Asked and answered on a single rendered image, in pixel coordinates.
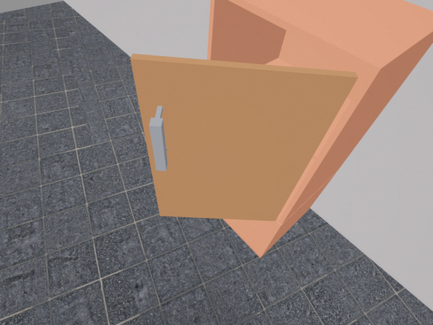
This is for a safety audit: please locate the handle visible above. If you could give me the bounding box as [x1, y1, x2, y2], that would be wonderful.
[149, 106, 168, 171]

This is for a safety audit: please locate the cupboard door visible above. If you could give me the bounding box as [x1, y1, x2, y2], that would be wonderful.
[131, 53, 358, 221]

